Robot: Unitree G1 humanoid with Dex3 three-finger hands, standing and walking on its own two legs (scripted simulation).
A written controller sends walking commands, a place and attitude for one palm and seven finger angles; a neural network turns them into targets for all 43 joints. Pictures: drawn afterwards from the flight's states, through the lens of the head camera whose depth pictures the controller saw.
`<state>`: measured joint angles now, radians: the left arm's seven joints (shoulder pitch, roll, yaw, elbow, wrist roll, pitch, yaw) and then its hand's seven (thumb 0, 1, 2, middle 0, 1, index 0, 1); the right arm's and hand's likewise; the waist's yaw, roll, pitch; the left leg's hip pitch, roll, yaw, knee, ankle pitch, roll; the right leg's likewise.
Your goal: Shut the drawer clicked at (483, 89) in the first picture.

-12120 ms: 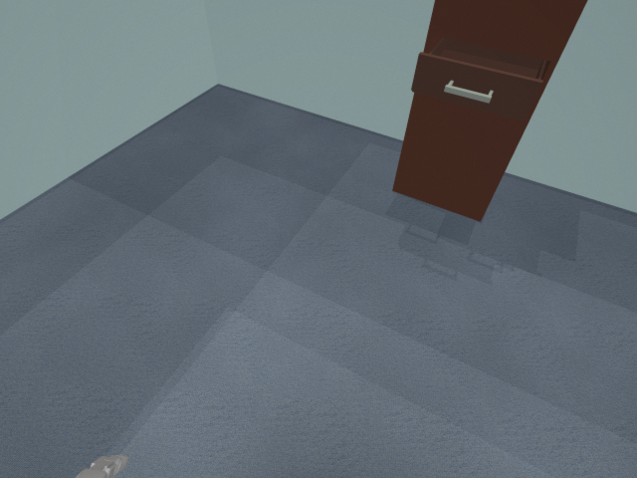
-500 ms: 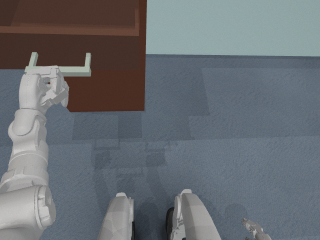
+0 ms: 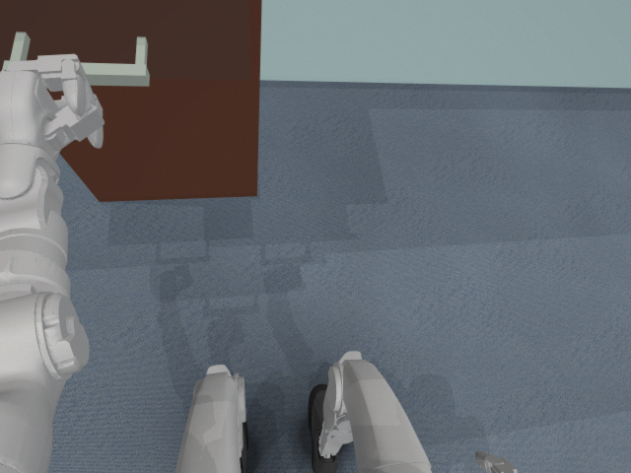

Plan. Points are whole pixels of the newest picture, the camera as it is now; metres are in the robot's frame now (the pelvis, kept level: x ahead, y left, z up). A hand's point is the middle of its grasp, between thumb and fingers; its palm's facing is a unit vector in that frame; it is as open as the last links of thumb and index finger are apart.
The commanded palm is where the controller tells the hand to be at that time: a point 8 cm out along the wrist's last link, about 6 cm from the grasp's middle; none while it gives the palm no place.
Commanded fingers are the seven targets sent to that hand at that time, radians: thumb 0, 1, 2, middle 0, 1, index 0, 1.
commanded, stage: push the drawer shut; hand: left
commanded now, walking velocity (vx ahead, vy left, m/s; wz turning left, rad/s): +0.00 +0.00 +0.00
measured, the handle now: (81, 59) +0.60 +0.25 +0.05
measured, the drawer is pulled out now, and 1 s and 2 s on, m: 0.13 0.00 0.00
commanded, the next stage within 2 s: pull the fist back off the drawer in 1.10 s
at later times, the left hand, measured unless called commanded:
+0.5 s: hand (97, 58) +0.60 +0.23 +0.05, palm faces +0.04 -1.00 -0.03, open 3.1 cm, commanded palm +0.60 +0.23 +0.05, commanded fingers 0.00 0.90 0.90 -1.40 -1.60 -1.40 -1.60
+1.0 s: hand (101, 26) +0.64 +0.23 +0.05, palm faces +0.06 -1.00 -0.03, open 3.3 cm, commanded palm +0.67 +0.21 +0.05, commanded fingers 0.00 0.90 0.90 -1.40 -1.60 -1.40 -1.60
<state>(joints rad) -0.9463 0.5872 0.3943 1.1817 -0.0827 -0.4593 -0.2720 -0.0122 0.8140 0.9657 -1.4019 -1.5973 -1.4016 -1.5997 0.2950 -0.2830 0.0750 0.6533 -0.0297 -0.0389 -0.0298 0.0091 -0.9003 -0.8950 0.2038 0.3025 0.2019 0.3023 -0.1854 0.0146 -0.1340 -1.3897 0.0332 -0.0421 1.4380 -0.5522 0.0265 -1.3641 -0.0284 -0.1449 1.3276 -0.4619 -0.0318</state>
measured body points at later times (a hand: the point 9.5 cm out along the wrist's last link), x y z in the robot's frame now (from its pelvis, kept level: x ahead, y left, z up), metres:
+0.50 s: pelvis +0.01 +0.00 -0.01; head +0.22 +0.05 +0.38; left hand +0.59 +0.28 +0.06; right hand -0.01 -0.26 -0.10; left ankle +0.05 +0.10 -0.58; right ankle +0.08 -0.11 -0.58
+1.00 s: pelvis +0.02 +0.00 -0.01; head +0.26 +0.06 +0.37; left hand +0.63 +0.28 +0.06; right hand -0.03 -0.25 -0.09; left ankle +0.05 +0.10 -0.58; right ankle +0.08 -0.11 -0.58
